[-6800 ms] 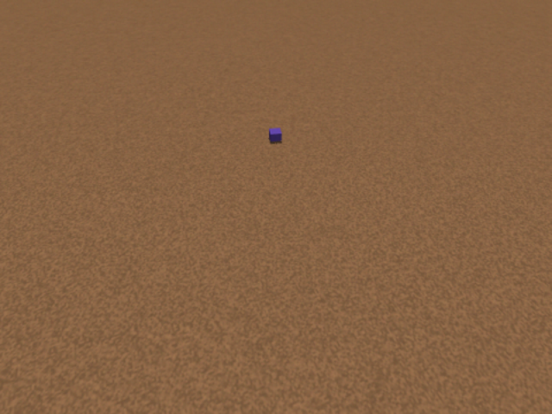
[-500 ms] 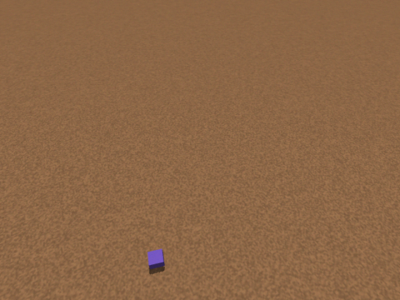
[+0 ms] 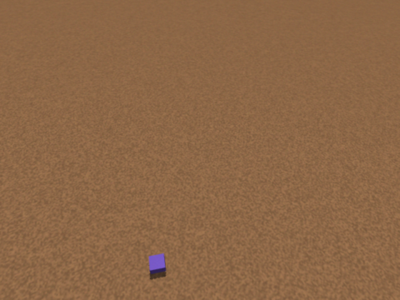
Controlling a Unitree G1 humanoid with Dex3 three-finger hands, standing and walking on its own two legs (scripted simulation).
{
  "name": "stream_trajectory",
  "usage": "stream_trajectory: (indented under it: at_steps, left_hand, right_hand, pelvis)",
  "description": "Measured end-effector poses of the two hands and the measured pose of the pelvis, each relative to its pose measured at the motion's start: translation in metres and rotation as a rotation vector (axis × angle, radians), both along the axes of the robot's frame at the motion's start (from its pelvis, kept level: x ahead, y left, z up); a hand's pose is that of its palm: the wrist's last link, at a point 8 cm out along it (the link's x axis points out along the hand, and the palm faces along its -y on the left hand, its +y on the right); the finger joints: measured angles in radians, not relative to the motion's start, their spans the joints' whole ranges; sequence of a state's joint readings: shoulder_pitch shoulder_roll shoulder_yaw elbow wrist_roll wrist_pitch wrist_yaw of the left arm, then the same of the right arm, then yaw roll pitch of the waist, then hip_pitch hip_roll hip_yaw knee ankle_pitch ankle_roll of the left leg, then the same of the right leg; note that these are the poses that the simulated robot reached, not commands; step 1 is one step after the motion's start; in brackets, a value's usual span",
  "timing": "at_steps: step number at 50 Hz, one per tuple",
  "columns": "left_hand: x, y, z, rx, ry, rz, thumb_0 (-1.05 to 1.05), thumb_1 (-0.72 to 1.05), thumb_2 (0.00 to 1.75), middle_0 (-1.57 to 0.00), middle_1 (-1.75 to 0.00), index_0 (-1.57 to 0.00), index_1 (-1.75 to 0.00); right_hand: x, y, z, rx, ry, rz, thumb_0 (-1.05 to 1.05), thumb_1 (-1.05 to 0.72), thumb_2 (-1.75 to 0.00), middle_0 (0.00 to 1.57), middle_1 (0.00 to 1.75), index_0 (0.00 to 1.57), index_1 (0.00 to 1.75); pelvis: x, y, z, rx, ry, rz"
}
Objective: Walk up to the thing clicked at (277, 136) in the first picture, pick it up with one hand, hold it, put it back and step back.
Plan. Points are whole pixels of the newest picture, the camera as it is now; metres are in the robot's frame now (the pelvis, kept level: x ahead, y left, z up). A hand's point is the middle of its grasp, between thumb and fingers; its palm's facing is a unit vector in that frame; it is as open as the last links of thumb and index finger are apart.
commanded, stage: walk up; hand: left
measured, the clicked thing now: (157, 263) +0.42 +0.20 -0.74
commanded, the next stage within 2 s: none
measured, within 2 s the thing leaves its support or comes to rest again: neither
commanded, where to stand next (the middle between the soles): +0.04 -0.03 m, yaw -1 degrees
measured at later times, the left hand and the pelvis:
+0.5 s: hand (101, 298) +0.17 +0.23 -0.14, palm faces -0.05 -0.92 -0.38, open 7.4 cm; pelvis +0.05 -0.02 +0.00, yaw -1 degrees
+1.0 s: hand out of the picture +0.01 +0.24 -0.16, palm faces +0.04 -0.95 -0.32, open 7.4 cm; pelvis -0.07 -0.03 +0.00, yaw +2 degrees
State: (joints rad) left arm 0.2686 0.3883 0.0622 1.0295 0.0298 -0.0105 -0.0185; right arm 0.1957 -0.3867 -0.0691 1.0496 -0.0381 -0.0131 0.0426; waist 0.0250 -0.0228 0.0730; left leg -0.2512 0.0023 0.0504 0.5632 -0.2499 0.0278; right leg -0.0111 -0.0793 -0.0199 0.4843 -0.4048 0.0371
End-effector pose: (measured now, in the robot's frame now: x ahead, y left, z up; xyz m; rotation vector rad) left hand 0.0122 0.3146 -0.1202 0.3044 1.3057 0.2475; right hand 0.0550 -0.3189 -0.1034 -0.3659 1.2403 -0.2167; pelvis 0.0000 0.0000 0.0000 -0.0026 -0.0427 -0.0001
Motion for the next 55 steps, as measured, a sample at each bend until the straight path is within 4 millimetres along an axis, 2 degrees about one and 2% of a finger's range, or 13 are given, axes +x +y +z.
stream_trajectory:
  at_steps: [6, 11, 16, 20, 24, 28, 33, 36, 39, 43, 46, 50, 55]
  left_hand:
    - [0.035, 0.01, 0.007, -0.004, 0.02, -0.002, 0.01, 0.9, 0.9, -0.2, -0.3, -0.2, -0.3]
    - [0.074, 0.009, 0.008, -0.007, -0.019, -0.023, 0.01, 0.9, 0.9, -0.2, -0.3, -0.2, -0.3]
    - [0.108, -0.007, 0.004, 0.0, -0.043, -0.047, 0.01, 0.91, 0.9, -0.2, -0.3, -0.2, -0.3]
    - [0.131, -0.025, 0.002, 0.015, -0.063, -0.073, 0.01, 0.9, 0.9, -0.2, -0.3, -0.2, -0.3]
    - [0.147, -0.043, 0.012, 0.024, -0.102, -0.108, 0.01, 0.9, 0.9, -0.2, -0.3, -0.21, -0.3]
    - [0.157, -0.052, 0.022, 0.035, -0.161, -0.117, 0.01, 0.9, 0.9, -0.2, -0.3, -0.21, -0.3]
    - [0.159, -0.057, 0.027, 0.039, -0.25, -0.121, 0.01, 0.9, 0.9, -0.2, -0.3, -0.21, -0.3]
    - [0.151, -0.057, 0.023, 0.025, -0.298, -0.118, 0.01, 0.9, 0.9, -0.2, -0.3, -0.21, -0.3]
    - [0.131, -0.052, 0.011, 0.002, -0.323, -0.101, 0.0, 0.9, 0.9, -0.2, -0.3, -0.21, -0.3]
    - [0.087, -0.044, -0.01, -0.029, -0.27, -0.063, 0.0, 0.9, 0.9, -0.2, -0.3, -0.21, -0.3]
    - [0.045, -0.041, -0.011, -0.042, -0.171, -0.045, 0.01, 0.9, 0.9, -0.2, -0.3, -0.21, -0.3]
    - [-0.015, -0.033, -0.007, -0.036, -0.08, 0.002, 0.01, 0.9, 0.9, -0.2, -0.3, -0.21, -0.3]
    - [-0.08, -0.027, 0.008, 0.017, 0.033, -0.014, 0.01, 0.9, 0.9, -0.2, -0.3, -0.21, -0.3]
  right_hand:
    - [0.012, 0.014, 0.018, -0.021, -0.005, -0.009, 0.01, -0.9, -0.9, 0.2, 0.3, 0.2, 0.3]
    - [0.026, 0.015, 0.017, -0.039, 0.004, -0.018, 0.01, -0.9, -0.9, 0.2, 0.3, 0.2, 0.3]
    - [0.052, 0.011, 0.004, -0.022, -0.017, -0.028, 0.01, -0.9, -0.9, 0.21, 0.3, 0.2, 0.3]
    - [0.078, 0.001, -0.018, 0.018, -0.052, -0.035, 0.01, -0.9, -0.9, 0.21, 0.3, 0.2, 0.3]
    - [0.098, -0.001, -0.029, 0.051, -0.071, -0.028, 0.01, -0.9, -0.9, 0.2, 0.3, 0.2, 0.3]
    - [0.099, -0.002, -0.026, 0.063, -0.074, 0.009, 0.01, -0.9, -0.9, 0.2, 0.3, 0.2, 0.3]
    - [0.075, -0.013, -0.024, 0.017, -0.048, 0.044, 0.01, -0.9, -0.9, 0.2, 0.3, 0.2, 0.3]
    - [0.051, -0.02, -0.022, -0.026, -0.021, 0.06, 0.01, -0.9, -0.9, 0.2, 0.3, 0.2, 0.3]
    - [0.025, -0.025, -0.018, -0.064, -0.003, 0.075, 0.01, -0.9, -0.9, 0.2, 0.3, 0.2, 0.3]
    - [-0.017, -0.026, -0.006, -0.09, -0.002, 0.065, 0.01, -0.9, -0.9, 0.2, 0.3, 0.2, 0.3]
    - [-0.042, -0.03, 0.008, -0.103, -0.004, 0.046, 0.01, -0.9, -0.9, 0.21, 0.3, 0.2, 0.3]
    - [-0.054, -0.031, 0.022, -0.1, -0.019, 0.053, 0.01, -0.9, -0.9, 0.21, 0.3, 0.2, 0.3]
    - [-0.052, -0.036, 0.026, -0.042, -0.12, 0.067, 0.01, -0.9, -0.9, 0.21, 0.3, 0.21, 0.3]
  pelvis:
    - [0.023, 0.01, 0.013, -0.023, 0.003, 0.025]
    - [0.039, 0.009, 0.013, -0.005, -0.006, 0.017]
    - [0.048, -0.001, 0.006, 0.012, -0.01, 0.002]
    - [0.057, -0.013, -0.006, 0.029, -0.004, -0.007]
    - [0.053, -0.022, -0.006, 0.024, -0.004, -0.004]
    - [0.042, -0.029, -0.001, 0.045, 0.015, -0.001]
    - [0.025, -0.032, -0.004, 0.031, 0.027, 0.025]
    - [0.01, -0.032, -0.01, 0.015, 0.019, 0.051]
    - [-0.009, -0.031, -0.019, 0.005, 0.005, 0.072]
    - [-0.036, -0.028, -0.022, 0.033, -0.022, 0.055]
    - [-0.05, -0.027, -0.012, -0.019, -0.023, 0.062]
    - [-0.065, -0.031, -0.001, -0.023, 0.013, 0.041]
    - [-0.074, -0.04, 0.003, -0.021, 0.023, -0.001]
